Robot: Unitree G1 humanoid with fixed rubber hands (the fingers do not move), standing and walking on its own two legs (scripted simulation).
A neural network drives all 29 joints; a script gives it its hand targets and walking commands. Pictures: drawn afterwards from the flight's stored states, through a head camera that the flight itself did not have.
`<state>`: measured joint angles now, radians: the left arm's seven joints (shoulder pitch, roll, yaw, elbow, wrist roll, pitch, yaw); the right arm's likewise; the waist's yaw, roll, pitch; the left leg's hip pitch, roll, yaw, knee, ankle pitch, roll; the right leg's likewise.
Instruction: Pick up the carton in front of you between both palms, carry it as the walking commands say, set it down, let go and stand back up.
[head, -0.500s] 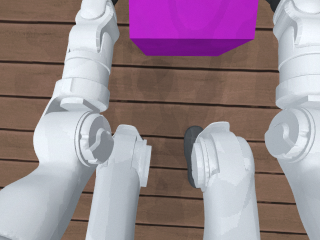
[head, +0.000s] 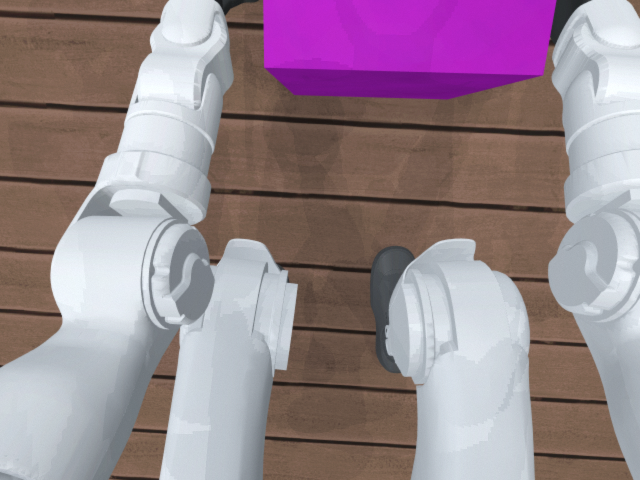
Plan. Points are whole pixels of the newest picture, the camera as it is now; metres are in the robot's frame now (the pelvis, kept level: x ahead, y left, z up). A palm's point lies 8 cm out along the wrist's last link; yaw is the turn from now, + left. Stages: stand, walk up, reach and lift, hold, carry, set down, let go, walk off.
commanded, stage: set down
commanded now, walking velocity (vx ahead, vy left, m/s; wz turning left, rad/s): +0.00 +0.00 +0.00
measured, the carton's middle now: out of the picture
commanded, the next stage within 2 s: let go in 1.18 s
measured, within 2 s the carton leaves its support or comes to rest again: neither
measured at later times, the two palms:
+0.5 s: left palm out of the picture +0.55 +0.11 -0.04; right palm out of the picture +0.54 -0.27 -0.04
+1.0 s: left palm out of the picture +0.56 +0.13 +0.11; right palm out of the picture +0.54 -0.29 +0.11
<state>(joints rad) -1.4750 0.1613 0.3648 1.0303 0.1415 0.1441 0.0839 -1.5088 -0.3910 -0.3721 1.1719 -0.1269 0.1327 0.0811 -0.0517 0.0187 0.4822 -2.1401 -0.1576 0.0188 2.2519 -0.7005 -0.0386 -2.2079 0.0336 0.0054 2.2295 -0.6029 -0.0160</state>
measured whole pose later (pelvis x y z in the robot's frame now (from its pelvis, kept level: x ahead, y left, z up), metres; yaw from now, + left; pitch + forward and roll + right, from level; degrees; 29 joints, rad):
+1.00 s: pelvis +0.01 +0.00 +0.20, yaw -1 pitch +44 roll +3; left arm -1.20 0.23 0.21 0.73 -0.10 0.29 0.16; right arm -1.26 -0.49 -0.23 0.93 0.10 0.24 0.08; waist -0.02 0.02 0.05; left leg -1.77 -0.09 -0.01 1.51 -0.50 -0.01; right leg -1.83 0.05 0.03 1.50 -0.43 -0.02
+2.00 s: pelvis +0.09 +0.00 +0.40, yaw -3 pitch +12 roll +0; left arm 0.05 0.19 0.09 0.50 0.03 0.00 -0.03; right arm 0.03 -0.21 -0.09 0.54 0.00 -0.02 0.08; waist -0.01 -0.01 0.00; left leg -0.48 -0.05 -0.07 0.54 -0.27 0.02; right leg -0.52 0.05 0.05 0.53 -0.22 -0.02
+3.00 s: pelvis +0.14 -0.01 +0.40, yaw -1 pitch +0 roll -1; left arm 0.19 0.31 0.05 0.72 0.04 0.01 0.02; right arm 0.19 -0.33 -0.05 0.65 -0.03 0.03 -0.02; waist 0.00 0.02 0.00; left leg -0.15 -0.02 -0.07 0.51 -0.36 0.01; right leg -0.17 0.06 0.00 0.48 -0.31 -0.04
